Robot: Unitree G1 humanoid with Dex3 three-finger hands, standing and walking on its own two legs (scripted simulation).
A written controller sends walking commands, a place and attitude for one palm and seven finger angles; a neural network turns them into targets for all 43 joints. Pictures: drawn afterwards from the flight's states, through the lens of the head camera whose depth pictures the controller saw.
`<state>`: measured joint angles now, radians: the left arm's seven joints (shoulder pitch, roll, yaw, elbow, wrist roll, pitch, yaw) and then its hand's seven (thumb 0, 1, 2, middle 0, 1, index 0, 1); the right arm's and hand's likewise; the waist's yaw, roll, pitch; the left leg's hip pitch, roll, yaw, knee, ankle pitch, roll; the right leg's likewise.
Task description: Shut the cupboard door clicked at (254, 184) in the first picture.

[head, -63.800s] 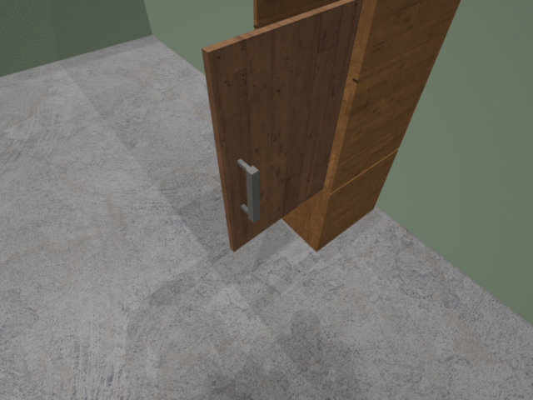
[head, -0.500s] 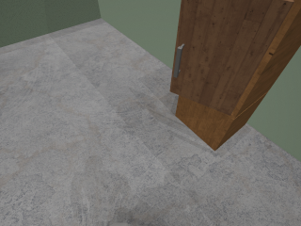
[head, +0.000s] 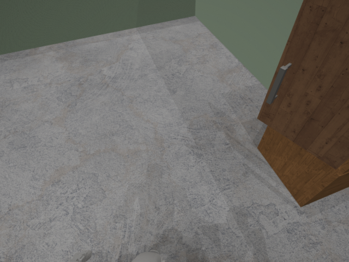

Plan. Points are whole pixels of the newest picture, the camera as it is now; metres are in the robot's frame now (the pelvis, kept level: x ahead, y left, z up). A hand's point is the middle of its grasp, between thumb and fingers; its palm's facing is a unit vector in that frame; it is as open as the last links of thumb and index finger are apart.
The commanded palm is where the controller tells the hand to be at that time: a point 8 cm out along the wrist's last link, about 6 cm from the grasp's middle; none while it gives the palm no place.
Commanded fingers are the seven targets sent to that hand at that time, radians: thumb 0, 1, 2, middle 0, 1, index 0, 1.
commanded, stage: walk to a spot facing it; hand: left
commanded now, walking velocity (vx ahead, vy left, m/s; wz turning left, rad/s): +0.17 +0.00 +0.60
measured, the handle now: (278, 84) +0.76 -0.39 -0.08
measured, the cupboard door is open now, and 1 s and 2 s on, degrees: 21 21 21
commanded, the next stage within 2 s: turn to face it in 0.04 s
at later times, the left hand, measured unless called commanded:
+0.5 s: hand out of the picture +0.06 +0.20 -0.18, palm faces +0.17 -0.96 -0.20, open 7.4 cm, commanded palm none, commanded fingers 0.00 0.90 0.90 -0.20 -0.30 -0.20 -0.30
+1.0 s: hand (108, 190) +0.34 +0.23 -0.15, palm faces -0.24 -0.94 -0.25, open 7.4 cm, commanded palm none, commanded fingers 0.00 0.90 0.90 -0.20 -0.30 -0.20 -0.30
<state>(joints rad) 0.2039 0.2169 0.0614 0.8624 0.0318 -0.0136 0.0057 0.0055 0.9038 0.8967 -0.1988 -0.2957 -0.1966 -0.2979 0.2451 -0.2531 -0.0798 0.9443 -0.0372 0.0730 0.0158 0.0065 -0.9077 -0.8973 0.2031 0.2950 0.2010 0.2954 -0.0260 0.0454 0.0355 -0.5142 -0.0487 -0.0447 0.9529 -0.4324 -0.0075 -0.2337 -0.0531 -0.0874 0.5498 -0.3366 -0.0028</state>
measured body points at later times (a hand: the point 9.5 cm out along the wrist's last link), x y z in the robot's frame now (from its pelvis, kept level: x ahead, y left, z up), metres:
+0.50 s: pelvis +0.10 +0.02 -0.01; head +0.15 +0.02 +0.44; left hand +0.05 +0.25 -0.16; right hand +0.27 -0.17 -0.15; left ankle +0.12 +0.15 -0.73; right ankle +0.11 -0.10 -0.72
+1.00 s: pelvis +0.16 +0.04 +0.01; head +0.22 +0.05 +0.45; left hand +0.35 +0.28 -0.13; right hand +0.13 -0.23 -0.12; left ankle +0.14 +0.15 -0.73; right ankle +0.11 -0.09 -0.67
